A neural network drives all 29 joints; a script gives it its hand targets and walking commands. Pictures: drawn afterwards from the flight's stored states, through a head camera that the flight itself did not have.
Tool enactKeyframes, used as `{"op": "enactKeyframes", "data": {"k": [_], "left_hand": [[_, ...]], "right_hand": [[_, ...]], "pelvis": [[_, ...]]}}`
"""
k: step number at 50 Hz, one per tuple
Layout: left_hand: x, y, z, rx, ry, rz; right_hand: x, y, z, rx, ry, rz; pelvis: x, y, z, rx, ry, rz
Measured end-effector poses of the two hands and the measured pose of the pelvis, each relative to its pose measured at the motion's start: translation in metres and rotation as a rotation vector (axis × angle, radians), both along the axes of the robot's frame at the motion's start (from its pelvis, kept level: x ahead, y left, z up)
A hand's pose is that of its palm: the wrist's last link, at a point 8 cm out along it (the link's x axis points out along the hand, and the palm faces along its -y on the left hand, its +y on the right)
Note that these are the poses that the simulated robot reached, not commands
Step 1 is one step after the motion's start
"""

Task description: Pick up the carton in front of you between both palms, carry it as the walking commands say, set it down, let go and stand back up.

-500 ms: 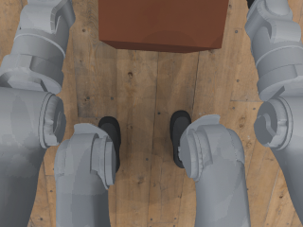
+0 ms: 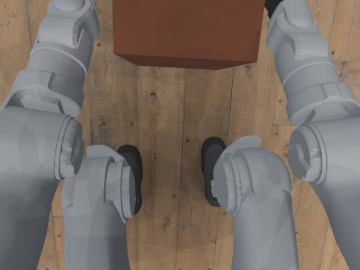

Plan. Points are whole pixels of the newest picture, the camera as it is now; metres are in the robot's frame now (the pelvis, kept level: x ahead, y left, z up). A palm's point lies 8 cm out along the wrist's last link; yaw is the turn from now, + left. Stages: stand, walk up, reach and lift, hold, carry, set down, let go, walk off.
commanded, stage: reach and lift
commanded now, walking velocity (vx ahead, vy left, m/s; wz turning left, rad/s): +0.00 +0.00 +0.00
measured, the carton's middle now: (183, 8) +0.55 -0.04 -0.25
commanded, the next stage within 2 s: none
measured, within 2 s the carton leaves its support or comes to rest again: leaves its support in 0.40 s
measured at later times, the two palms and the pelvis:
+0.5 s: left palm out of the picture +0.56 +0.12 -0.13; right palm out of the picture +0.53 -0.18 -0.12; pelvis +0.01 +0.00 +0.00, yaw +1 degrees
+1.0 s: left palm out of the picture +0.51 +0.13 +0.07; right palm out of the picture +0.48 -0.17 +0.07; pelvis +0.00 +0.00 +0.12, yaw +0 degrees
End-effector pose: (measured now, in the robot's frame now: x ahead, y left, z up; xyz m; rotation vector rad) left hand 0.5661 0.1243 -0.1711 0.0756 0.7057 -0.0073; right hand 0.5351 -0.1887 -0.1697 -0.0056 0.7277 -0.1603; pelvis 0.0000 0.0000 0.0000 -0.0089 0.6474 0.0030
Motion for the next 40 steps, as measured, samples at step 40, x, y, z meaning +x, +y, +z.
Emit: {"op": "enactKeyframes", "data": {"k": [40], "left_hand": [[-0.046, 0.000, 0.186, -0.031, -0.019, 0.108]], "right_hand": [[-0.039, 0.015, 0.180, 0.010, -0.017, -0.044]], "pelvis": [[-0.001, 0.002, 0.079, 0.001, 0.109, 0.007]]}}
